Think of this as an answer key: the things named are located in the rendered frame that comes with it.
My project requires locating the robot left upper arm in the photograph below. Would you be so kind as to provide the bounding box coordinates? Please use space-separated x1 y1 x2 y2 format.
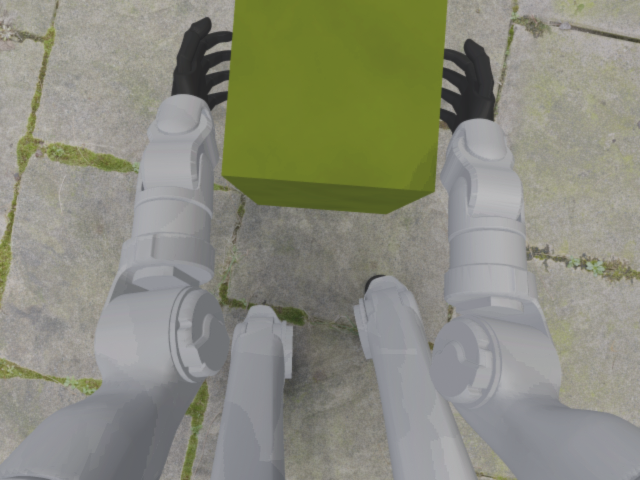
0 285 230 480

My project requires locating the right robot forearm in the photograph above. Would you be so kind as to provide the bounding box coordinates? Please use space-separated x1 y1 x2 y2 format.
440 119 555 347

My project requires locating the robot right upper arm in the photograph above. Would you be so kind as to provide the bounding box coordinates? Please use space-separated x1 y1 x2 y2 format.
429 314 640 480

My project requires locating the robot right thigh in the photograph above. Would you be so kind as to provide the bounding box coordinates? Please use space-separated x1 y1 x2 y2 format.
353 287 478 480

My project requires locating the left robot hand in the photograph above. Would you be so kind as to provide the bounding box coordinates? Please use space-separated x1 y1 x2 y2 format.
171 17 233 111

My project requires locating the left robot forearm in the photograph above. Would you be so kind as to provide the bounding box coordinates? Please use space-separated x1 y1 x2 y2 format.
94 94 219 371

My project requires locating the right robot foot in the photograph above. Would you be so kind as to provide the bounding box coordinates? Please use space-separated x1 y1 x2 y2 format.
365 275 385 293

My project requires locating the right robot hand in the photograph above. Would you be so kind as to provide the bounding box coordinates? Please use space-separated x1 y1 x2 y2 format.
440 39 495 135

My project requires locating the carton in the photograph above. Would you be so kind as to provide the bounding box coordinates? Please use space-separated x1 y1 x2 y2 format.
221 0 448 214

